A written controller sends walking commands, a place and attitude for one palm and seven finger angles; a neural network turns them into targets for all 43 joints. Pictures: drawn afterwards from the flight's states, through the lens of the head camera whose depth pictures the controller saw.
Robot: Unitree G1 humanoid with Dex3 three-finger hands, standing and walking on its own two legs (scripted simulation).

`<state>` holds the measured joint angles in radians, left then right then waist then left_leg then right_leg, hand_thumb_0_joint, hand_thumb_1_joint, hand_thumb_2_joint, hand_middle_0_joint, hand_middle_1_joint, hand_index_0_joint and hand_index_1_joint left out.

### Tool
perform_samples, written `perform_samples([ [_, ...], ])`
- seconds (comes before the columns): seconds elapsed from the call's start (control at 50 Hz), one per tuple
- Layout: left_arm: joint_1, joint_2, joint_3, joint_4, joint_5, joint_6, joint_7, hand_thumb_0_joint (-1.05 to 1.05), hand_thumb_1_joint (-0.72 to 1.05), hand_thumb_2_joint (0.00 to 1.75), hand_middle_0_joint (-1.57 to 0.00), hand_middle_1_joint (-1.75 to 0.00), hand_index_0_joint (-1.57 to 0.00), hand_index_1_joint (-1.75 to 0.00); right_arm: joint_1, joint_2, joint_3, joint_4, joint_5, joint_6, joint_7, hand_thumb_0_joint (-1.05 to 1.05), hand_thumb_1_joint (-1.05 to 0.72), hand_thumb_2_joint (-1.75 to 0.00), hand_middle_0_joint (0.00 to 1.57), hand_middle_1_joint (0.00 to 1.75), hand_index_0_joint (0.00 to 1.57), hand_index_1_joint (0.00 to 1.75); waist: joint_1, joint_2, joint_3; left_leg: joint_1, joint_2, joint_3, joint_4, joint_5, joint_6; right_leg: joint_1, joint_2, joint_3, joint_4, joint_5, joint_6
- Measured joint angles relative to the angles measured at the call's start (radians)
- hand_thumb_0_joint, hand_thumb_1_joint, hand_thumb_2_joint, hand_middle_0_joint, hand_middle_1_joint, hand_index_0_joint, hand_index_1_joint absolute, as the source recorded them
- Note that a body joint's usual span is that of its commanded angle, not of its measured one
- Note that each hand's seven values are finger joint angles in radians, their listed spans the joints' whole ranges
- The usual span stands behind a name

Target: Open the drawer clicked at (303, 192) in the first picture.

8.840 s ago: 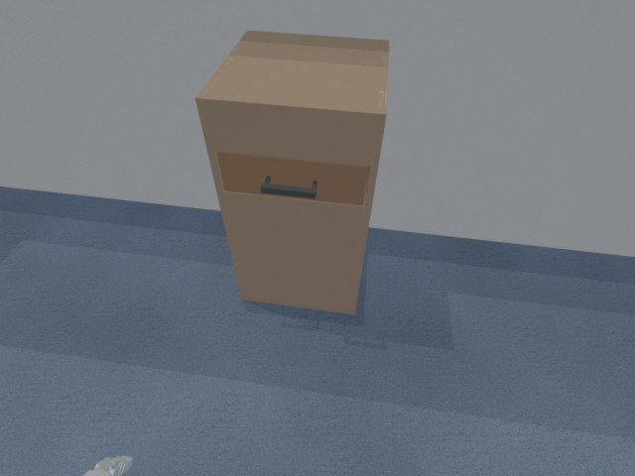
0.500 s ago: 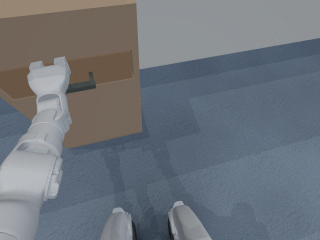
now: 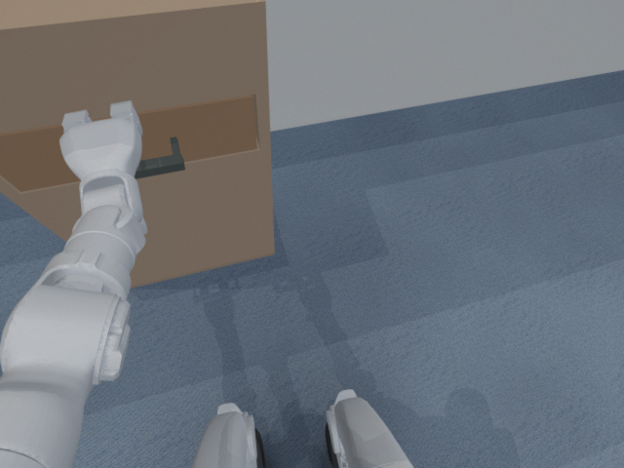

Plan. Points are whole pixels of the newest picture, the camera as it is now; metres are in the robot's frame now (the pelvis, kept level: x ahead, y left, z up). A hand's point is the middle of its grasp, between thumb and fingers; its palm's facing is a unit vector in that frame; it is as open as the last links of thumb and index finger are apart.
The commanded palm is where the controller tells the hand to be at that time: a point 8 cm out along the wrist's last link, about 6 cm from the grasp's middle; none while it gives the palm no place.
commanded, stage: move the hooked fingers above the handle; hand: left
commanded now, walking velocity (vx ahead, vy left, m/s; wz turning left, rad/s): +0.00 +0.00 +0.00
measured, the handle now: (134, 160) +0.58 +0.20 -0.07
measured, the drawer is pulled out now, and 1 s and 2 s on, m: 0.00 0.00 0.00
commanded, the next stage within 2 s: none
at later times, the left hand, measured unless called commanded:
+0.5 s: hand (110, 175) +0.52 +0.21 -0.02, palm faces -0.01 +0.00 -1.00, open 13.8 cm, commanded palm +0.51 +0.18 +0.04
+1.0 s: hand (113, 178) +0.52 +0.21 -0.03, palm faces -0.06 +0.01 -1.00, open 13.8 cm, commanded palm +0.51 +0.18 +0.04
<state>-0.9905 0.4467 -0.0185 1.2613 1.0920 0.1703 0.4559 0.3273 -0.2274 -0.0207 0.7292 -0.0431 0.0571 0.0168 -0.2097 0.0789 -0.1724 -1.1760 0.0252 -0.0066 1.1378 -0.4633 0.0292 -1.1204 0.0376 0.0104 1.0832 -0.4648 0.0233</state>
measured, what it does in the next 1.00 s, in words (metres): stands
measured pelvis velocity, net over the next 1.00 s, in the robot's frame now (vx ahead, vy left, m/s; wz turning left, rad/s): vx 0.01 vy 0.00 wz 0.00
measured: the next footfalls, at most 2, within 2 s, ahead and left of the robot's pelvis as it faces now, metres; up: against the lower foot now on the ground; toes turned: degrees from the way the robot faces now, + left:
none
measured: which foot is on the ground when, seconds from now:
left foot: down 0.00-1.00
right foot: down 0.00-1.00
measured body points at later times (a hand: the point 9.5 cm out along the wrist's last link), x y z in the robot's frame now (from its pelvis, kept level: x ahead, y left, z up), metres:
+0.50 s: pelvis +0.01 +0.00 +0.00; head +0.16 +0.01 +0.43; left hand +0.51 +0.21 +0.04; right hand +0.01 -0.27 -0.13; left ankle +0.02 +0.10 -0.64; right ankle +0.02 -0.14 -0.64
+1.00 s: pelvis +0.01 +0.00 +0.00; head +0.16 -0.01 +0.42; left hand +0.52 +0.21 +0.03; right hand -0.01 -0.27 -0.13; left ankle +0.02 +0.10 -0.64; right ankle +0.02 -0.14 -0.64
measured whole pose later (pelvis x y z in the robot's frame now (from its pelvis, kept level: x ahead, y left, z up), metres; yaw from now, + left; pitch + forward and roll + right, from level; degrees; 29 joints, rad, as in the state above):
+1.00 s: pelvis +0.01 +0.00 +0.00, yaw +0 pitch +29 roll -2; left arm -0.94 0.46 0.01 1.22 1.09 0.15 0.49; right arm 0.32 -0.23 -0.04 0.74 -0.05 0.06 0.02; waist -0.19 0.08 -0.16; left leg -1.17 0.03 0.00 1.14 -0.48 0.02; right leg -1.13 0.04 0.02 1.10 -0.48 0.02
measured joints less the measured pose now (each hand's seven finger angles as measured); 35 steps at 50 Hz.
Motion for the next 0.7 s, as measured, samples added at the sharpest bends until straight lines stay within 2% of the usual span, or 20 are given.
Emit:
perform_samples([
  [0.1, 0.032, 0.013, -0.037, -0.035, -0.01, -0.077, -0.054, 0.0, -0.48, 0.3, -0.33, -1.21, -0.32, -1.2, 0.041, 0.008, -0.007, 0.01, -0.002, -0.016, -0.012, 0.0, -0.9, -0.9, 0.2, 0.3, 0.21, 0.3, 0.017, -0.003, -0.017, 0.032, 0.0, -0.004, -0.018, -0.002, -0.004, 0.033, 0.0, -0.004, -0.019, -0.003, -0.003],
  [0.16, 0.042, 0.002, -0.054, -0.044, 0.003, -0.125, -0.051, 0.0, -0.49, 0.3, -0.33, -1.21, -0.32, -1.2, 0.054, 0.005, -0.013, 0.021, -0.006, -0.019, -0.012, 0.0, -0.9, -0.9, 0.2, 0.3, 0.21, 0.3, 0.023, -0.007, -0.029, 0.034, -0.001, -0.011, -0.01, -0.011, -0.006, 0.04, 0.0, -0.011, -0.014, -0.012, -0.006],
  [0.22, 0.052, -0.011, -0.042, -0.04, 0.015, -0.151, -0.026, 0.0, -0.49, 0.3, -0.32, -1.2, -0.31, -1.2, 0.052, -0.002, -0.017, 0.024, -0.009, -0.015, -0.009, 0.0, -0.9, -0.9, 0.2, 0.3, 0.21, 0.3, 0.021, -0.011, -0.035, 0.025, 0.0, -0.014, 0.004, -0.02, -0.007, 0.032, 0.0, -0.014, -0.001, -0.021, -0.008],
  [0.34, 0.079, -0.008, 0.021, -0.064, 0.044, -0.142, 0.048, 0.0, -0.49, 0.3, -0.32, -1.2, -0.32, -1.2, 0.023, -0.015, -0.028, 0.013, -0.019, -0.009, 0.002, 0.0, -0.9, -0.9, 0.2, 0.3, 0.21, 0.3, 0.014, -0.011, -0.029, -0.013, 0.003, -0.011, 0.031, -0.028, -0.008, -0.009, 0.004, -0.011, 0.027, -0.028, -0.008],
  [0.44, 0.086, -0.001, 0.027, -0.092, 0.037, -0.092, 0.075, 0.0, -0.48, 0.3, -0.32, -1.2, -0.32, -1.2, 0.001, -0.013, -0.038, 0.02, -0.019, -0.001, 0.011, 0.0, -0.91, -0.9, 0.2, 0.3, 0.2, 0.3, 0.029, -0.007, -0.015, -0.009, 0.003, -0.011, 0.025, -0.025, -0.008, -0.005, 0.003, -0.01, 0.021, -0.025, -0.007],
  [0.52, 0.069, -0.015, -0.028, -0.068, 0.004, -0.045, 0.045, 0.0, -0.48, 0.3, -0.32, -1.2, -0.32, -1.2, -0.004, -0.005, -0.038, 0.033, -0.011, 0.001, 0.011, 0.0, -0.91, -0.9, 0.2, 0.3, 0.2, 0.3, 0.042, -0.005, -0.012, 0.027, -0.002, -0.016, -0.005, -0.015, -0.008, 0.035, -0.001, -0.016, -0.011, -0.017, -0.007],
  [0.58, 0.052, -0.033, -0.073, -0.04, -0.019, -0.034, 0.006, 0.0, -0.48, 0.3, -0.32, -1.2, -0.32, -1.2, -0.003, 0.002, -0.031, 0.035, -0.005, -0.001, 0.006, 0.0, -0.91, -0.9, 0.2, 0.3, 0.2, 0.3, 0.041, -0.009, -0.015, 0.059, -0.005, -0.021, -0.029, -0.008, -0.009, 0.069, -0.004, -0.02, -0.036, -0.012, -0.008],
  [0.64, 0.035, -0.05, -0.097, -0.019, -0.02, -0.059, -0.022, 0.0, -0.49, 0.3, -0.32, -1.2, -0.32, -1.2, 0.001, 0.005, -0.024, 0.03, -0.005, -0.008, 0.0, 0.0, -0.91, -0.9, 0.2, 0.3, 0.21, 0.3, 0.03, -0.014, -0.023, 0.07, -0.007, -0.025, -0.037, -0.007, -0.01, 0.083, -0.006, -0.025, -0.045, -0.012, -0.01],
  [0.7, 0.025, -0.056, -0.079, -0.017, -0.001, -0.101, -0.025, 0.0, -0.49, 0.3, -0.32, -1.2, -0.32, -1.2, 0.003, 0.003, -0.019, 0.019, -0.01, -0.013, -0.004, 0.0, -0.9, -0.9, 0.2, 0.3, 0.21, 0.3, 0.012, -0.017, -0.031, 0.059, -0.006, -0.024, -0.026, -0.013, -0.011, 0.071, -0.004, -0.024, -0.033, -0.017, -0.011],
])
